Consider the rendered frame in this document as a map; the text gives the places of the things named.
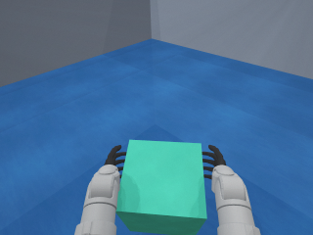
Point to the left robot forearm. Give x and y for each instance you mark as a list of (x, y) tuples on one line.
[(100, 205)]

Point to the left robot hand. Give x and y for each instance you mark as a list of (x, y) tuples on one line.
[(111, 160)]

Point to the right robot forearm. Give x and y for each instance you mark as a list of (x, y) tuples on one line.
[(232, 203)]

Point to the carton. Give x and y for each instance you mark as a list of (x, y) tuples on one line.
[(161, 189)]

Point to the right robot hand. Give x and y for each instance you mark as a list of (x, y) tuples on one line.
[(218, 160)]

